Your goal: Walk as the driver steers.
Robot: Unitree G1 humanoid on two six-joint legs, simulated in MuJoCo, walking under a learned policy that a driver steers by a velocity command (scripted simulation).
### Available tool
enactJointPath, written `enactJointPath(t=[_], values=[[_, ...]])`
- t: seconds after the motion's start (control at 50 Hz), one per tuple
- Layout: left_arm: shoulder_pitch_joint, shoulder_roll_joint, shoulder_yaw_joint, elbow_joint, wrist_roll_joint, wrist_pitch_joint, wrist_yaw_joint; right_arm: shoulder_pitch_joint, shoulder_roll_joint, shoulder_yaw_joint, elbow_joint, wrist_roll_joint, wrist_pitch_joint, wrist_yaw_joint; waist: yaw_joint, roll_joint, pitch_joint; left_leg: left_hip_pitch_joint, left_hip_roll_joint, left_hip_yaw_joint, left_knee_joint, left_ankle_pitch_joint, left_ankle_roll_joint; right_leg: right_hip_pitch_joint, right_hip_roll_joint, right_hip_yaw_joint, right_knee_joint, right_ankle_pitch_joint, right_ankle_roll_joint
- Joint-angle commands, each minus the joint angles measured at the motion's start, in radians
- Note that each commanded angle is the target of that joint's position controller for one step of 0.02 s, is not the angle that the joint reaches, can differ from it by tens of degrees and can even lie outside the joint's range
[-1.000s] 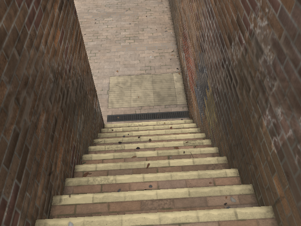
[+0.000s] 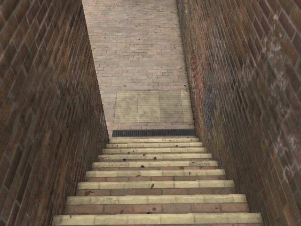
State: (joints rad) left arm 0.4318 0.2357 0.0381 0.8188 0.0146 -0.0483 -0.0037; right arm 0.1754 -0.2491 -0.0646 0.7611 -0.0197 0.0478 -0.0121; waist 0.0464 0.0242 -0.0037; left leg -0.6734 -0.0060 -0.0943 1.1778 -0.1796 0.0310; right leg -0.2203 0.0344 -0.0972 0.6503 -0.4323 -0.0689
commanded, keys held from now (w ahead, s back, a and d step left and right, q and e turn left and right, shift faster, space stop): w+q+shift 0.30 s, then q+shift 0.08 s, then shift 0.06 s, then e+shift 0.56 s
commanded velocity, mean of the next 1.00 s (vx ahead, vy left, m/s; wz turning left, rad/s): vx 0.48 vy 0.00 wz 0.10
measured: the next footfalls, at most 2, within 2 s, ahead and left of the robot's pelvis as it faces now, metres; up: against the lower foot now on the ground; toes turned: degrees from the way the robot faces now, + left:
left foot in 0.34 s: +0.24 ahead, +0.17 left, -0.20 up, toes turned +20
right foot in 0.88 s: +0.49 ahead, +0.03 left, -0.41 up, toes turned +6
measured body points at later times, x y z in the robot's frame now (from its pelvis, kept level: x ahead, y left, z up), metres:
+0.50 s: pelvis +0.20 +0.10 -0.23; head +0.22 +0.12 +0.22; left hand +0.21 +0.37 -0.36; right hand +0.28 -0.14 -0.37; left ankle +0.20 +0.16 -0.92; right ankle +0.28 -0.06 -0.76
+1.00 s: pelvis +0.43 +0.10 -0.39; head +0.44 +0.10 +0.06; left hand +0.37 +0.38 -0.52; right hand +0.62 -0.13 -0.48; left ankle +0.35 +0.24 -0.84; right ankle +0.45 +0.02 -1.13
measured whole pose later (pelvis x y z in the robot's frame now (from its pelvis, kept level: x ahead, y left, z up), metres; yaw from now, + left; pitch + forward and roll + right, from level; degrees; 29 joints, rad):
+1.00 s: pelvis +0.43 +0.10 -0.39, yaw +4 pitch +2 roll +2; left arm 0.47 0.30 0.05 0.91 0.12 -0.09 -0.04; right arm 0.17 -0.27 0.00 0.67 -0.03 -0.06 0.02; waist 0.04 -0.04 -0.01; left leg -0.78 -0.02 -0.04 2.01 -0.79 -0.07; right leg -0.32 0.04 0.03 0.56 -0.26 -0.07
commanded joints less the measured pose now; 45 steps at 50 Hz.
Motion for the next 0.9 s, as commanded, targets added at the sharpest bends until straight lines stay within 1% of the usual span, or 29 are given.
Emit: enactJointPath(t=[0.02,0.1,0.16,0.26,0.3,0.32,0.34,0.36,0.38,0.4,0.42,0.44,0.46,0.48,0.5,0.52,0.54,0.56,0.58,0.6,0.66,0.7,0.76,0.78,0.82,0.84,0.86,0.88,0.9], values=[[-0.031,0.145,0.027,-0.062,0.006,-0.042,-0.004,0.037,-0.069,-0.03,-0.027,-0.003,0.021,-0.006,-0.045,-0.087,0.044,-0.08,0.002,-0.018,0.082,0.195,0.022,-0.07,-0.314,0.217,-0.144,0.54,-0.129],[0.026,0.126,0.027,-0.02,0.002,-0.073,0.01,-0.096,-0.067,-0.05,-0.057,-0.029,0.022,0.026,-0.011,-0.094,0.092,-0.247,0.021,-0.079,-0.122,0.521,0.049,0.053,-0.306,0.175,-0.024,0.255,-0.05],[-0.044,0.117,0.016,-0.004,-0.001,-0.089,0.037,-0.113,-0.04,-0.035,-0.056,-0.005,0.007,0.073,-0.049,-0.052,0.084,0.164,0.018,0.046,-0.335,0.912,0.031,-0.259,-0.262,0.017,0.025,-0.121,-0.005],[0.022,0.111,0.025,0.056,0.044,-0.053,0.072,-0.143,-0.047,-0.027,-0.054,0.02,0.028,0.066,0.031,-0.091,0.229,0.152,0.086,0.184,-0.641,0.686,0.056,-0.041,-0.31,-0.06,0.262,0.186,0.001],[0.019,0.175,0.046,0.075,0.045,-0.023,0.074,0.089,-0.101,-0.051,0.019,0.002,0.03,0.036,-0.052,-0.126,0.09,0.35,0.066,0.205,-0.722,0.445,0.101,0.088,-0.348,-0.059,0.548,0.674,-0.031],[0.007,0.183,0.051,0.078,0.035,-0.018,0.065,0.302,-0.143,-0.069,0.1,-0.021,0.009,0.017,-0.136,-0.082,0.003,0.562,-0.018,0.261,-0.735,0.381,0.124,0.044,-0.312,-0.084,0.852,0.816,-0.027],[-0.1,0.177,0.061,0.075,0.005,-0.007,0.072,0.502,-0.192,-0.096,0.154,-0.022,-0.005,0.004,-0.309,0.059,-0.016,0.805,0.037,0.131,-0.832,0.43,0.222,-0.214,-0.186,-0.124,1.465,0.443,0.008],[-0.18,0.029,0.022,0.023,0.032,-0.015,0.054,0.492,-0.282,-0.084,0.173,0.004,-0.022,0.016,-0.272,0.328,0.09,0.946,0.085,0.084,-0.453,0.975,0.214,-0.748,-0.007,-0.094,1.812,-0.511,0.016],[-0.155,0.0,-0.003,-0.092,0.05,-0.018,0.048,0.437,-0.293,-0.063,0.157,0.047,-0.042,0.022,-0.135,0.301,-0.023,0.977,0.149,-0.113,-0.375,1.292,0.23,-0.908,-0.068,0.021,1.649,-0.419,0.055],[-0.137,0.067,0.003,-0.104,0.047,-0.009,0.039,0.407,-0.263,-0.069,0.12,0.071,-0.037,0.025,-0.122,0.125,-0.179,0.966,0.28,-0.303,-0.498,0.946,0.313,-0.914,-0.091,0.06,1.542,-0.377,0.085],[-0.046,0.12,-0.026,-0.153,0.053,-0.046,-0.035,0.407,-0.224,-0.048,0.09,-0.115,-0.115,0.12,-0.132,0.172,-0.288,0.759,0.324,-0.339,-0.55,0.273,0.4,-0.836,-0.144,0.278,1.486,-0.232,0.058],[-0.065,0.122,-0.016,-0.126,0.045,-0.06,-0.01,0.26,-0.148,-0.014,0.095,-0.096,-0.154,0.149,-0.041,0.034,0.02,0.321,0.302,-0.345,-0.655,-0.184,0.332,-0.871,-0.163,0.231,1.234,0.019,0.06],[-0.071,0.1,-0.032,-0.114,0.088,-0.05,-0.013,0.213,-0.101,0.019,0.13,-0.121,-0.166,0.15,0.01,-0.036,0.132,0.112,0.277,-0.343,-0.677,-0.297,0.278,-0.876,-0.194,0.232,1.1,0.208,0.051],[-0.01,0.1,-0.028,-0.062,0.092,-0.025,-0.043,0.179,-0.047,0.043,0.119,-0.097,-0.175,0.13,0.02,-0.061,0.153,-0.057,0.27,-0.265,-0.684,-0.296,0.286,-0.789,-0.196,0.212,0.861,0.397,0.063],[-0.045,0.111,-0.015,-0.038,0.073,-0.014,-0.061,0.202,-0.012,0.064,0.131,-0.112,-0.188,0.101,0.018,-0.011,0.088,-0.167,0.211,-0.18,-0.688,-0.217,0.259,-0.589,-0.19,0.167,0.764,0.54,0.066],[-0.016,0.056,-0.037,-0.03,0.065,-0.005,-0.079,0.221,-0.052,0.069,0.171,-0.127,-0.198,0.075,0.047,0.06,0.058,-0.179,0.183,-0.206,-0.633,-0.076,0.228,-0.529,-0.182,0.172,0.841,0.649,0.081],[0.005,0.08,-0.028,-0.016,0.059,-0.007,-0.093,0.245,-0.137,0.052,0.185,-0.109,-0.212,0.061,0.048,0.023,-0.008,-0.09,0.2,-0.212,-0.545,0.041,0.202,-0.567,-0.146,0.166,0.854,0.607,0.097],[-0.082,0.078,0.007,-0.005,0.044,-0.001,0.007,0.341,-0.134,0.008,0.216,0.051,-0.166,0.009,-0.022,-0.087,-0.157,0.341,0.222,-0.228,-0.409,0.298,0.193,-0.611,-0.082,0.213,0.661,0.646,0.095],[-0.13,0.083,0.008,-0.007,0.047,-0.003,0.041,0.417,-0.127,0.014,0.238,0.053,-0.14,-0.012,-0.077,-0.018,-0.132,0.448,0.235,-0.225,-0.341,0.485,0.17,-0.68,-0.067,0.266,0.575,0.591,0.084],[-0.174,0.093,-0.019,-0.047,0.071,-0.03,-0.041,0.567,-0.051,0.077,0.296,-0.122,-0.189,0.005,-0.126,0.1,0.061,0.516,0.281,-0.2,-0.334,0.323,0.12,-1.001,-0.105,0.358,0.446,0.707,0.101],[-0.181,0.06,-0.034,0.033,0.076,-0.009,-0.116,0.478,-0.044,0.089,0.253,-0.09,-0.161,0.026,-0.085,0.088,0.097,0.213,0.255,-0.129,-0.335,0.143,0.151,-0.679,-0.108,0.212,0.196,0.943,0.113],[-0.045,0.041,-0.042,0.084,0.101,0.001,-0.115,0.356,-0.038,0.096,0.223,-0.115,-0.16,0.043,0.018,0.081,0.057,0.009,0.249,-0.106,-0.291,0.201,0.139,-0.424,-0.087,0.195,0.429,0.919,0.109],[-0.028,0.095,-0.03,0.067,0.089,-0.012,-0.089,0.193,-0.087,0.084,0.113,-0.087,-0.172,0.0,0.014,0.008,0.026,0.176,0.257,-0.051,-0.136,0.211,0.075,-0.442,-0.102,0.136,0.238,0.751,0.137],[-0.141,0.085,-0.032,0.045,0.088,-0.01,-0.088,0.229,-0.097,0.073,0.094,-0.056,-0.159,-0.022,-0.062,-0.01,0.052,0.273,0.238,-0.016,-0.121,0.129,0.056,-0.455,-0.108,0.08,-0.024,0.673,0.122],[-0.185,0.08,-0.022,0.03,0.089,0.004,-0.076,0.328,-0.163,0.041,0.075,-0.062,-0.131,-0.031,-0.109,0.055,0.075,0.262,0.262,-0.029,-0.125,0.292,0.083,-0.23,-0.05,-0.036,-0.104,0.534,0.077],[-0.066,0.094,-0.008,0.057,0.096,0.011,-0.075,0.261,-0.208,0.028,0.05,-0.094,-0.128,-0.01,-0.048,0.05,0.069,0.243,0.308,-0.056,-0.017,0.262,0.094,-0.123,-0.067,-0.005,-0.139,0.539,0.056],[0.122,0.124,0.013,0.113,0.122,0.016,-0.06,0.205,-0.187,0.035,0.066,-0.105,-0.129,0.011,0.023,-0.005,0.033,0.238,0.274,-0.008,0.198,0.159,0.065,0.051,-0.094,0.0,-0.265,0.698,0.012],[0.379,0.199,0.061,0.199,0.109,-0.002,-0.02,0.155,-0.16,0.035,0.06,-0.06,-0.123,0.039,0.123,-0.155,-0.018,0.274,0.135,0.063,0.635,-0.012,-0.022,0.22,-0.121,0.065,-0.601,0.925,-0.092],[0.389,0.321,0.069,0.149,0.087,-0.015,0.009,0.207,-0.013,0.068,-0.003,-0.065,-0.13,0.083,0.044,-0.295,-0.308,-0.149,-0.045,0.163,1.027,-0.693,-0.106,0.732,-0.267,0.255,-0.022,1.622,-0.326]])
Keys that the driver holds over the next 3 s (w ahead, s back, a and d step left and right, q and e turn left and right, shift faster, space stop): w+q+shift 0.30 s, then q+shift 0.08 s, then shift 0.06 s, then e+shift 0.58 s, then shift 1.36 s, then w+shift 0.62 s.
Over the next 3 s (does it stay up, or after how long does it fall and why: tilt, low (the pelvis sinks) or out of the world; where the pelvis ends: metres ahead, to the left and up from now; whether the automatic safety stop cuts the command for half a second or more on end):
stays up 0.62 0.12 -0.52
